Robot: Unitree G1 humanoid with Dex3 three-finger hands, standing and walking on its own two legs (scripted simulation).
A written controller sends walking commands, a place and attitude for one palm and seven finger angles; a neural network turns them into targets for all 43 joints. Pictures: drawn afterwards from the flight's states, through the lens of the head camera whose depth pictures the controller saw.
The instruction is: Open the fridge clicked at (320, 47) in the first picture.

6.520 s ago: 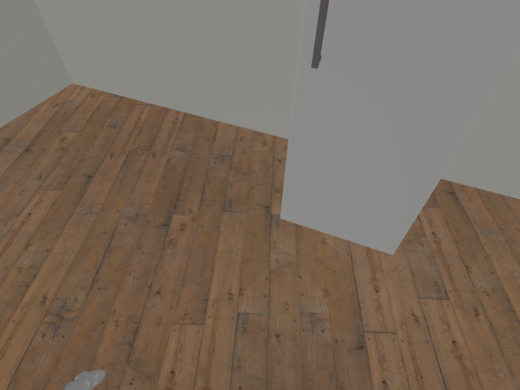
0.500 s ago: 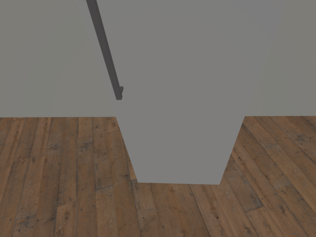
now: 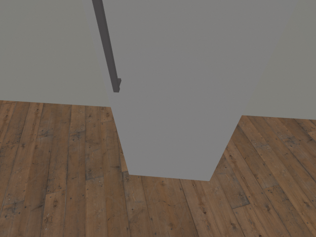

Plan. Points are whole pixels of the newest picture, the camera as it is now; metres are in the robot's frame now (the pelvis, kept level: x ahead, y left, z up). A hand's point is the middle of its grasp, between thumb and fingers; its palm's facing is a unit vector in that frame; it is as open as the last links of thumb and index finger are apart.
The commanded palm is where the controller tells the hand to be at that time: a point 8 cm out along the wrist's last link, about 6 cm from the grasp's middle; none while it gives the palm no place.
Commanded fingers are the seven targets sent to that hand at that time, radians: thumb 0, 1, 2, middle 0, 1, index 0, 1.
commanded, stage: look again from close up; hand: left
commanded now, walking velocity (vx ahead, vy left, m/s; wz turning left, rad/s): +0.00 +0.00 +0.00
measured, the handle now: (104, 22) +0.54 +0.17 +0.27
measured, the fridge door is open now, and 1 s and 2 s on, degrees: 0 0 0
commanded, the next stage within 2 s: shuffle to correct the standing spot in 0.08 s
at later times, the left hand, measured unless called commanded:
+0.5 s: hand out of the picture +0.01 +0.20 -0.19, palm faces +0.07 -0.98 -0.17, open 7.4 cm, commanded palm none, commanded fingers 0.00 0.90 0.90 -0.20 -0.30 -0.20 -0.30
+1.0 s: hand out of the picture +0.10 +0.21 -0.19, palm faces +0.08 -0.97 -0.23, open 7.3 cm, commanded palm none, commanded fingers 0.00 0.90 0.90 -0.20 -0.30 -0.20 -0.30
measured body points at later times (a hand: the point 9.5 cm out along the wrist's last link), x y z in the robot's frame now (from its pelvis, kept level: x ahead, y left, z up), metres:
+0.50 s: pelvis +0.04 +0.03 -0.01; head +0.05 +0.04 +0.44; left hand +0.01 +0.25 -0.17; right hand +0.01 -0.19 -0.17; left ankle -0.01 +0.16 -0.74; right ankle +0.00 -0.11 -0.74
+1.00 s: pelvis +0.08 +0.02 -0.01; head +0.12 +0.02 +0.44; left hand +0.10 +0.26 -0.17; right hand +0.14 -0.20 -0.17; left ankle +0.09 +0.15 -0.74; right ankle +0.05 -0.07 -0.74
